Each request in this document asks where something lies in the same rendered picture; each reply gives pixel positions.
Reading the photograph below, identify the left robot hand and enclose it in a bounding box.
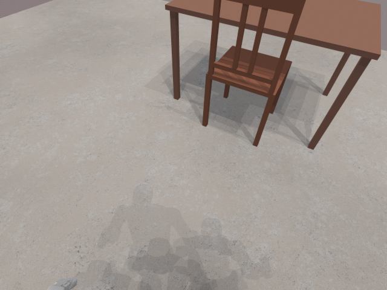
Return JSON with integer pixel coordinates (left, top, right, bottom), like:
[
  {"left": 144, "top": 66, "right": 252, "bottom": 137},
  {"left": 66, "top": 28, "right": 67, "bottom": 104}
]
[{"left": 47, "top": 277, "right": 77, "bottom": 290}]

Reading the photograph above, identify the table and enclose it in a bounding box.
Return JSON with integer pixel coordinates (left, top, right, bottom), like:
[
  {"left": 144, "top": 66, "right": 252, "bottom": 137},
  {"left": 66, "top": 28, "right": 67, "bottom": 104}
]
[{"left": 165, "top": 0, "right": 381, "bottom": 150}]

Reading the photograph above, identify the chair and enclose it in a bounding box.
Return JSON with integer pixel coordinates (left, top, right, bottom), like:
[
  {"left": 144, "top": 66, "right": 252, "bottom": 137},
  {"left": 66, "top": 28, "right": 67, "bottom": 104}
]
[{"left": 202, "top": 0, "right": 306, "bottom": 147}]

